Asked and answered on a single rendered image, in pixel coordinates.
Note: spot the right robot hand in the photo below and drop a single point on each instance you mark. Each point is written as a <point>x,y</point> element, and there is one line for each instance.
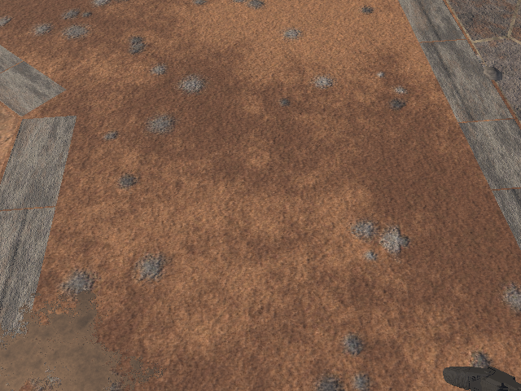
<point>480,379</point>

